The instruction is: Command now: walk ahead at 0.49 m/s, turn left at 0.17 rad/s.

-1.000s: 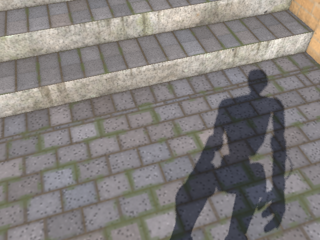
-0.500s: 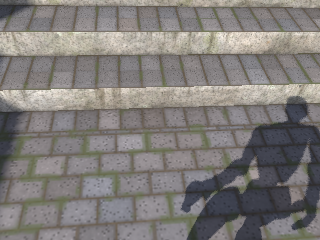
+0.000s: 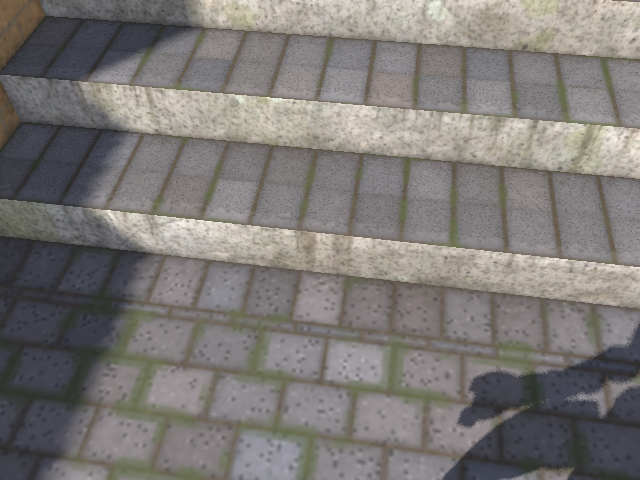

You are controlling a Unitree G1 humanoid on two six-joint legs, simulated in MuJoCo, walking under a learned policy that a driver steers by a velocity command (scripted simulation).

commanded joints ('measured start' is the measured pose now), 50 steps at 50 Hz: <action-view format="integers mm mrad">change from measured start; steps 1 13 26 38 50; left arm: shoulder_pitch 25 117 140 162 261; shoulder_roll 72 148 41 149 144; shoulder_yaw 10 10 -10 30 32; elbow -29 47 76 106 132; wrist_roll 2 -23 2 14 -24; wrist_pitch -11 41 140 43 46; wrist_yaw -3 25 71 56 46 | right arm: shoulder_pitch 30 -234 -233 -263 -421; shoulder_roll -48 -58 -76 -103 -38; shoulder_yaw -15 -6 -9 -40 -17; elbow -65 -162 -98 -96 -96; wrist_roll -6 -22 -55 14 8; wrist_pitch -11 -13 19 -7 -20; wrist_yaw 2 20 14 5 40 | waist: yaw -19 21 45 43 91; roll -100 -135 96 -237 -177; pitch -45 -52 -131 96 77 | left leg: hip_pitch -179 -17 41 -448 -139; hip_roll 113 26 185 19 26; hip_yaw -13 62 -76 15 120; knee -47 -663 -953 -321 -648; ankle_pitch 58 382 296 2 263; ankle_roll -3 -15 163 9 -55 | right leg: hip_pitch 161 213 25 263 214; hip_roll -268 -249 -119 -436 -297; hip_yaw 314 108 54 546 181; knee -257 -102 403 -320 -277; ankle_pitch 56 458 -268 -514 -53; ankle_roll -191 -99 107 -192 -118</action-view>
